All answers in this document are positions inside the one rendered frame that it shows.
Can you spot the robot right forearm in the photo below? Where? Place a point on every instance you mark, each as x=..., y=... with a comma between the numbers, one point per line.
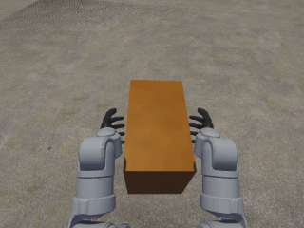
x=219, y=169

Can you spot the robot right hand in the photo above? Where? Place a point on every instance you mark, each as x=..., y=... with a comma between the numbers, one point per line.
x=206, y=122

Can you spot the carton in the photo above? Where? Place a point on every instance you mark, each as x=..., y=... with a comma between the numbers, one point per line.
x=158, y=151

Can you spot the robot left hand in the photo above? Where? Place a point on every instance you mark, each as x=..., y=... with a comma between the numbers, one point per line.
x=107, y=121

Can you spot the robot left forearm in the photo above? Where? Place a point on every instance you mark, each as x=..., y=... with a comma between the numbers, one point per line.
x=95, y=195

